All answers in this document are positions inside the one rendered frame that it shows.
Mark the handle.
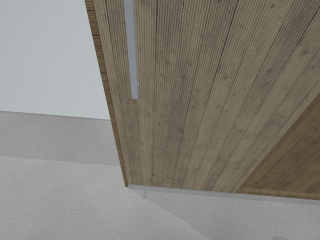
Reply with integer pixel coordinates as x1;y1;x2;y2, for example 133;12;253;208
123;0;140;99

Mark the wardrobe door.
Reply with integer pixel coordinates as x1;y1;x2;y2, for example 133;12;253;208
240;92;320;194
93;0;320;193

